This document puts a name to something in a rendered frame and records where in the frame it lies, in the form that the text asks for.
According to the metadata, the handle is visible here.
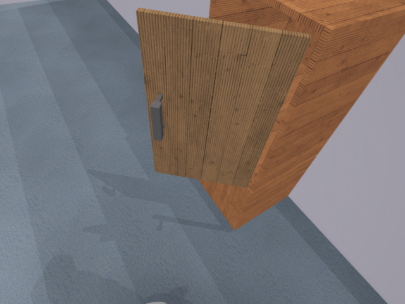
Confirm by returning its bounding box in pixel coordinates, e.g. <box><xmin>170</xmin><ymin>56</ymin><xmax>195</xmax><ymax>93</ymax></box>
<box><xmin>150</xmin><ymin>94</ymin><xmax>165</xmax><ymax>141</ymax></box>

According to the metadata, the cupboard door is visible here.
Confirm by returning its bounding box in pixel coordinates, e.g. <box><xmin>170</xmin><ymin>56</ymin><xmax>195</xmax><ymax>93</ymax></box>
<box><xmin>136</xmin><ymin>8</ymin><xmax>311</xmax><ymax>188</ymax></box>

